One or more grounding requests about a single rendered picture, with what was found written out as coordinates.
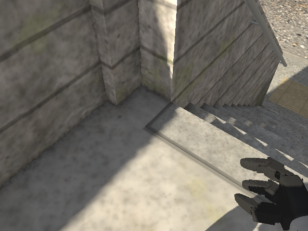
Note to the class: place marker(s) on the right robot forearm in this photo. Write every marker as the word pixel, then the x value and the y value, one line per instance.
pixel 299 224

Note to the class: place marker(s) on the right robot hand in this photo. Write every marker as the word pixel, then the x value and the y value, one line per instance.
pixel 290 196

